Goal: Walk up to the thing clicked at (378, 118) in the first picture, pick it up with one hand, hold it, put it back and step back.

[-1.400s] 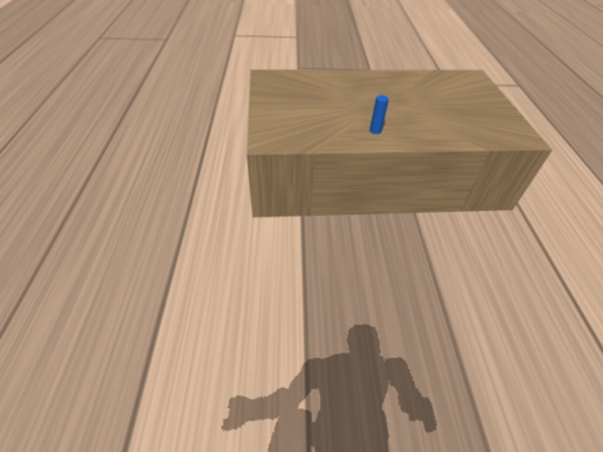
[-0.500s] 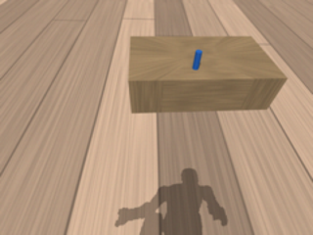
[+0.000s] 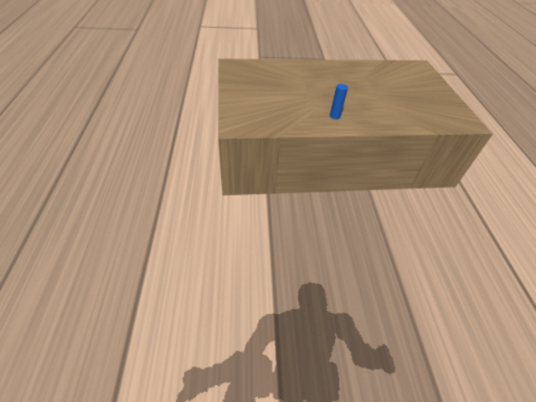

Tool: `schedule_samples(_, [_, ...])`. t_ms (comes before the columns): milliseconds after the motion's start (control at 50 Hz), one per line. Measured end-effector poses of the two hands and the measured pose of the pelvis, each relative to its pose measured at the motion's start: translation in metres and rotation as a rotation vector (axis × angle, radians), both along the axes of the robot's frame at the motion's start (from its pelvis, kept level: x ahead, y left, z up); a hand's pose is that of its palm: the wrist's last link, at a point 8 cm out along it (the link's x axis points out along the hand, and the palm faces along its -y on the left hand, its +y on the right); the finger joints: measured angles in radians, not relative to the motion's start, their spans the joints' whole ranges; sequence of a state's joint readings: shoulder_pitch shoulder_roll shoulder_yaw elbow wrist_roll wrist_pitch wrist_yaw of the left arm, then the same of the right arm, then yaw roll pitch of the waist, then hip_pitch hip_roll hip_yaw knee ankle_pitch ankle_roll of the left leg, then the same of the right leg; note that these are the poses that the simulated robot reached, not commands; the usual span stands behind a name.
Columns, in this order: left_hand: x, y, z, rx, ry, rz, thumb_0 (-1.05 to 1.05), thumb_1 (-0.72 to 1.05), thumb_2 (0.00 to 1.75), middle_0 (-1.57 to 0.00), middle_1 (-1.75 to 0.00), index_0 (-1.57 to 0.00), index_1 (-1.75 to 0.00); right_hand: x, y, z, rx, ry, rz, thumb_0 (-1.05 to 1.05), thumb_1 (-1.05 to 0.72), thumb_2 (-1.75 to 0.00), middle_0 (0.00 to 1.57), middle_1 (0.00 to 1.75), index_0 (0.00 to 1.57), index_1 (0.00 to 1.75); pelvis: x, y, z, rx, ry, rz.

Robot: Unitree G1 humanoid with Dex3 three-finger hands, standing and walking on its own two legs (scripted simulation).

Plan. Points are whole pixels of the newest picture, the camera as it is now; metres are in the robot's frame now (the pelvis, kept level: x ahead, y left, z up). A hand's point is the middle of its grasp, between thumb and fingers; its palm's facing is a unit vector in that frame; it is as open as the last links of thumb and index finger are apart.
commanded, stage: walk up
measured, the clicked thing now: (338, 102) +1.40 -0.32 -0.33
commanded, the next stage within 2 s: none
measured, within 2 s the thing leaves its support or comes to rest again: neither
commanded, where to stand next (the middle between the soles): +0.83 +0.01 m, yaw -11 degrees
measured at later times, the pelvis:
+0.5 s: pelvis +0.21 +0.00 -0.02, yaw -7 degrees
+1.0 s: pelvis +0.43 +0.05 -0.01, yaw -11 degrees
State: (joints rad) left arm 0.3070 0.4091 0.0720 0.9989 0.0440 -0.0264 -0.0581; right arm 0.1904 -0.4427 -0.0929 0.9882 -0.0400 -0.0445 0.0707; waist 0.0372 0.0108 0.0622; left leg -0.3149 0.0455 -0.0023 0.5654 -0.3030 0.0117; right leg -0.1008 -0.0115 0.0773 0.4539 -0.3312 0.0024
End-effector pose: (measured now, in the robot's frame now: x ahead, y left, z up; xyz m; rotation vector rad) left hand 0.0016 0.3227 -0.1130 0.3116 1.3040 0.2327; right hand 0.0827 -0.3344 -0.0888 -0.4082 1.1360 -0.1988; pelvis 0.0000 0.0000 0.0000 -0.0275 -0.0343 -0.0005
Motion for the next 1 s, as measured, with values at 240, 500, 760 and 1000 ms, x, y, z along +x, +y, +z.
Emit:
schedule_samples(240, [0.15,0.028,0.013,-0.007,-0.096,-0.161,0.01,0.9,0.9,-0.2,-0.3,-0.2,-0.3,-0.003,0.041,0.005,0.035,0.017,-0.157,0.0,-0.9,-0.9,0.2,0.3,0.21,0.3,0.08,0.026,0.009,0.028,-0.017,-0.067])
schedule_samples(500, [0.364,-0.034,0.021,0.021,-0.25,-0.316,0.01,0.9,0.9,-0.2,-0.3,-0.2,-0.3,0.075,0.023,-0.052,0.112,0.116,-0.244,0.0,-0.9,-0.9,0.2,0.3,0.21,0.3,0.207,-0.002,-0.017,0.004,-0.007,-0.118])
schedule_samples(760, [0.421,-0.028,0.023,-0.003,-0.191,-0.276,0.0,0.9,0.9,-0.21,-0.3,-0.2,-0.3,0.256,0.008,-0.01,0.071,-0.068,-0.161,0.0,-0.91,-0.9,0.2,0.3,0.21,0.3,0.315,0.002,0.001,0.002,-0.013,-0.172])
schedule_samples(1000, [0.523,0.037,-0.019,0.002,-0.073,-0.292,0.01,0.9,0.9,-0.2,-0.3,-0.2,-0.3,0.346,0.051,0.006,-0.01,-0.084,-0.22,0.0,-0.91,-0.9,0.2,0.3,0.21,0.3,0.428,0.046,-0.013,-0.006,-0.006,-0.2])
